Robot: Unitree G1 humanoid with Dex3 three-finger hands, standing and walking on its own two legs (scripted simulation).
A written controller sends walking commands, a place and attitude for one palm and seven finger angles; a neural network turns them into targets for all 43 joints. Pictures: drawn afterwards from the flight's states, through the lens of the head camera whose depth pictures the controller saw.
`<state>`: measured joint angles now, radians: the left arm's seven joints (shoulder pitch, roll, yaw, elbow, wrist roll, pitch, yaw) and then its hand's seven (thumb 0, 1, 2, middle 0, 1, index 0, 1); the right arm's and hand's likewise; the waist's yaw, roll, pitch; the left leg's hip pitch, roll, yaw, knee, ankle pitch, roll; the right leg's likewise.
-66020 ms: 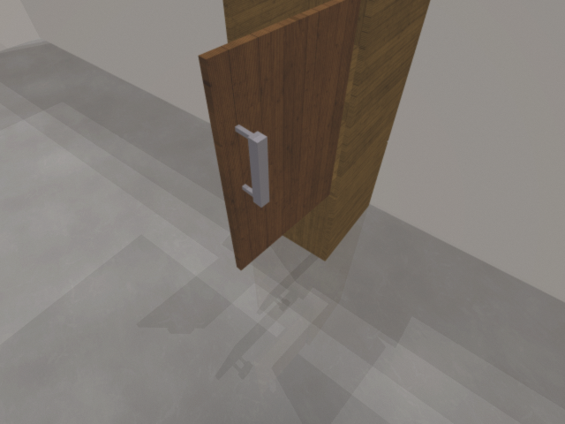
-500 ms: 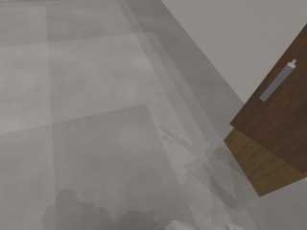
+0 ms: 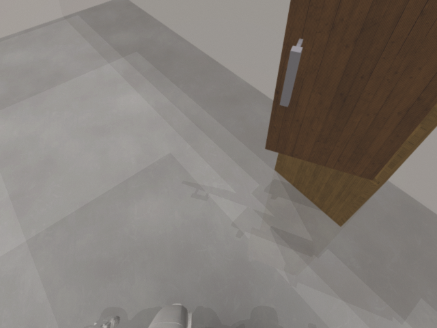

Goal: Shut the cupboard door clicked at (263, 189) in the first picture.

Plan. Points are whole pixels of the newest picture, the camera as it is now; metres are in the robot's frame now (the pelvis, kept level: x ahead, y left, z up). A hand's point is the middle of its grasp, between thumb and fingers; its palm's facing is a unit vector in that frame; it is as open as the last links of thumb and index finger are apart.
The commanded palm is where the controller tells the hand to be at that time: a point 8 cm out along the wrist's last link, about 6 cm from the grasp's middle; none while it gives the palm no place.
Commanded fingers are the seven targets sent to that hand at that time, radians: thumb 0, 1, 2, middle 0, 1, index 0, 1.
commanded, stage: turn to face it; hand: left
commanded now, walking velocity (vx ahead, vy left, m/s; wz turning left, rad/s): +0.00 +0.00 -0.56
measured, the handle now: (292, 74) +0.72 -0.16 +0.03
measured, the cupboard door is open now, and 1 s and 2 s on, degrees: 28 28 28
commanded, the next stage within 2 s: take the last steps up to it in 0.48 s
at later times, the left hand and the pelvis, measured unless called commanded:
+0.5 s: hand (120, 322) +0.14 +0.23 -0.17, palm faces -0.23 -0.94 -0.24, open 7.4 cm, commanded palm none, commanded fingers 0.00 0.90 0.90 -0.20 -0.30 -0.20 -0.30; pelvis +0.02 +0.03 +0.00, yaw -15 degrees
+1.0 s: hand (156, 327) +0.14 +0.15 -0.19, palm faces -0.29 -0.95 -0.15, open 7.4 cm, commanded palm none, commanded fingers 0.00 0.90 0.90 -0.20 -0.30 -0.20 -0.30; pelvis +0.08 -0.02 -0.01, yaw -20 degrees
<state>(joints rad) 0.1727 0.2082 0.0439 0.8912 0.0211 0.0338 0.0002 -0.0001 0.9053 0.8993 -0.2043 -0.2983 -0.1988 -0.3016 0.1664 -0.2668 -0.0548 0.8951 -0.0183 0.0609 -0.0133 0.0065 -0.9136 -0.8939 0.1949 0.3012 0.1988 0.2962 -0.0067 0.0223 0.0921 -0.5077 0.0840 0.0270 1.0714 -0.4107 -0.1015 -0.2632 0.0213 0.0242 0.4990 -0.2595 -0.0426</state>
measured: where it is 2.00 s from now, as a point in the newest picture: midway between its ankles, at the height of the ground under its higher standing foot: (261, 310)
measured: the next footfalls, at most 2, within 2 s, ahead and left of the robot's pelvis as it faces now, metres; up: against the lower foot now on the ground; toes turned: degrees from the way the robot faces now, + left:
left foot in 0.22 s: +0.08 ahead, +0.15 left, +0.00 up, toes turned -5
right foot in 0.60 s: -0.01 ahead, -0.10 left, +0.00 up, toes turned -20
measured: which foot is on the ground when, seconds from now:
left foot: up 0.00-0.20, down 0.22-0.60, up 0.62-0.98, down 1.00-1.00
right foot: down 0.00-0.22, up 0.24-0.58, down 0.60-1.00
